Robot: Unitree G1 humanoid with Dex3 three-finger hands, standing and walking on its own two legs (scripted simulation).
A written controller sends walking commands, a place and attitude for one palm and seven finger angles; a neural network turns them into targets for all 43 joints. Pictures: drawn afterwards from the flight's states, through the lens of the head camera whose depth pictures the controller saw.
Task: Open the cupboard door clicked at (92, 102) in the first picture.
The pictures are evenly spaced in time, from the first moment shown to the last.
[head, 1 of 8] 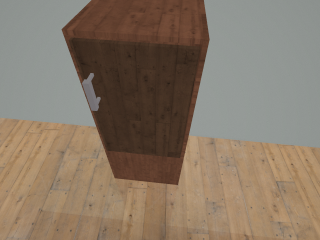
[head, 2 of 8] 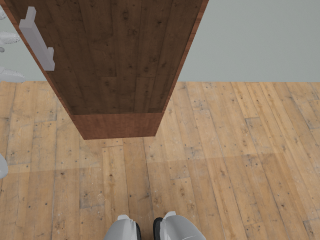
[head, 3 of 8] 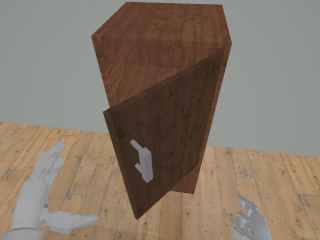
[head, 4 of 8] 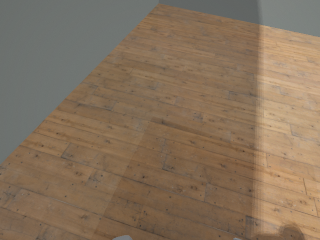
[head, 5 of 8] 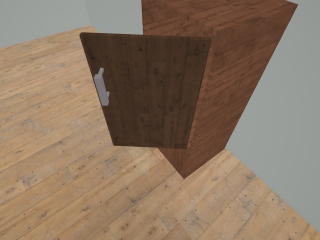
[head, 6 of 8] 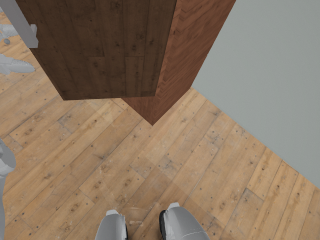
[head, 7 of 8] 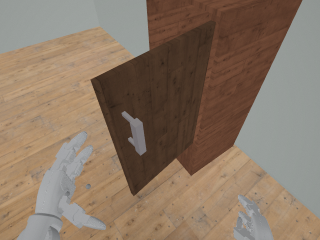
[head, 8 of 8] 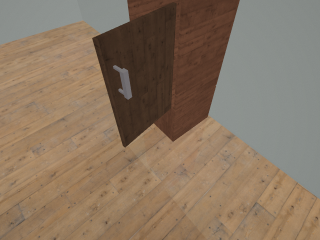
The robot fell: no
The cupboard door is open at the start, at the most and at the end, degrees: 0 100 99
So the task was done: yes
